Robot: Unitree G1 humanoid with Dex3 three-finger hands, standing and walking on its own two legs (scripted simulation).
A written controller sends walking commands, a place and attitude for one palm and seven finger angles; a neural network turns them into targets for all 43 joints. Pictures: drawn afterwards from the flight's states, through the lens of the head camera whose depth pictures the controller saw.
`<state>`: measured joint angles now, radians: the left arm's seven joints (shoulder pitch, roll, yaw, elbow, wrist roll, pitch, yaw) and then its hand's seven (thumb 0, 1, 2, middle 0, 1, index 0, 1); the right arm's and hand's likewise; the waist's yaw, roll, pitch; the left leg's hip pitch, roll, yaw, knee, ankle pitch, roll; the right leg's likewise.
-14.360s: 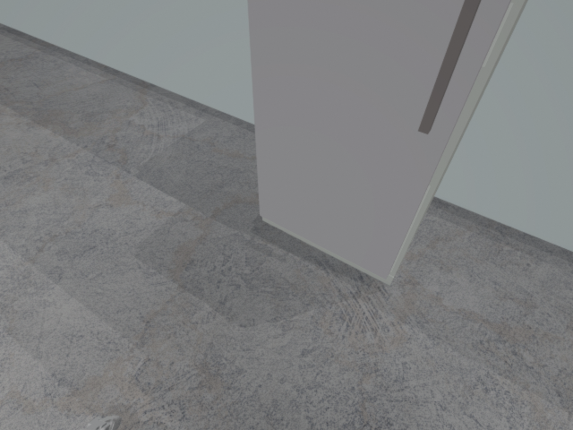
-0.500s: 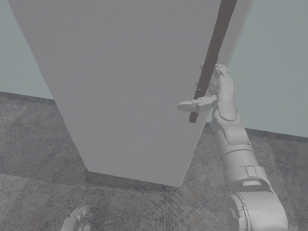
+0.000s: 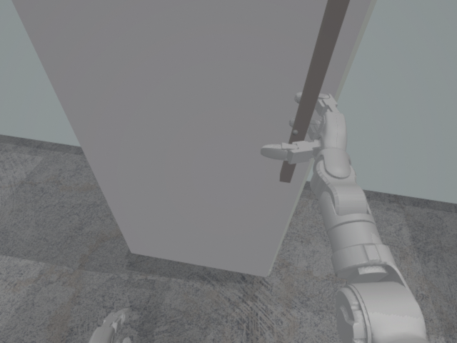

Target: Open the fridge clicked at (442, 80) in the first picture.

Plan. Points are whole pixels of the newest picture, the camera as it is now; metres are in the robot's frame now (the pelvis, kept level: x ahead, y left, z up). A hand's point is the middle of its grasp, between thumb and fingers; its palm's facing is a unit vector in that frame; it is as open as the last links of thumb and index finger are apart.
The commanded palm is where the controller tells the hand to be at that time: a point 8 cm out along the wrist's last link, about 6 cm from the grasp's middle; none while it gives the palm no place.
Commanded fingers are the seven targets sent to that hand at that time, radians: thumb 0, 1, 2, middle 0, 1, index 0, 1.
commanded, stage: grip the handle and tug to test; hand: right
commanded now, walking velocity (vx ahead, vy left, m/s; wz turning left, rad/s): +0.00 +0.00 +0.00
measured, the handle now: (306, 100) +0.49 -0.10 +0.20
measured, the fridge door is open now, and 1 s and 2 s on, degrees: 0 0 8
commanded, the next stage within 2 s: pull the door a little, standing still in 1.24 s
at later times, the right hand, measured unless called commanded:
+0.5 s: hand (294, 132) +0.43 -0.08 +0.17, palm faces +0.09 +1.00 +0.00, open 6.6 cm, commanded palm +0.39 -0.11 +0.17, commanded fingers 0.00 -0.90 -0.90 0.45 1.40 0.45 1.40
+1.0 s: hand (294, 132) +0.43 -0.08 +0.17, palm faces +0.09 +1.00 +0.00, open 6.6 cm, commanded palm +0.38 -0.12 +0.17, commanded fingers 0.00 -0.90 -0.90 0.45 1.40 0.45 1.40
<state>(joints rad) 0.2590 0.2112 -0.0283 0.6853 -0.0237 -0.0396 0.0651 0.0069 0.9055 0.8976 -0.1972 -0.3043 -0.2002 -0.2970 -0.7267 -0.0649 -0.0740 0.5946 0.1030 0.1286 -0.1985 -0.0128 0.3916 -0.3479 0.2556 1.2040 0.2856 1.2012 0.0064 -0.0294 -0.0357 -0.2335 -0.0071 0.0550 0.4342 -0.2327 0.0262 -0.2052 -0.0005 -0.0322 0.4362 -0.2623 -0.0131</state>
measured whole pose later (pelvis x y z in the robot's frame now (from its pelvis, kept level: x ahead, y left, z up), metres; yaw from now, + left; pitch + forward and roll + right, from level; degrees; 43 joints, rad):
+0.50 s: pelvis +0.01 +0.00 +0.00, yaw +1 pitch +2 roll +0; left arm 0.26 0.21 -0.01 0.66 -0.02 -0.03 0.04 0.01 0.91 0.90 -0.20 -0.30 -0.20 -0.30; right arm -0.62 -0.06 -0.07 0.45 0.11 0.17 -0.20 0.01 -0.64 -0.78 0.27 1.30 0.29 1.28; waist 0.01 -0.04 -0.04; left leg -0.21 -0.01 0.04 0.42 -0.25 0.03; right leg -0.17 -0.01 -0.04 0.42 -0.27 -0.01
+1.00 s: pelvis +0.03 +0.01 +0.00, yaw +0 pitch +2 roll +0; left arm 0.22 0.21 -0.03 0.62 -0.01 0.03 0.04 0.01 0.91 0.90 -0.20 -0.30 -0.20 -0.30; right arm -0.56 -0.06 -0.06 0.33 0.11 0.25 -0.18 0.01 -0.65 -0.77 0.24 1.32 0.26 1.32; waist 0.00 -0.04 -0.05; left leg -0.18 -0.02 0.06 0.41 -0.26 0.03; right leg -0.14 -0.01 -0.03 0.40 -0.28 0.00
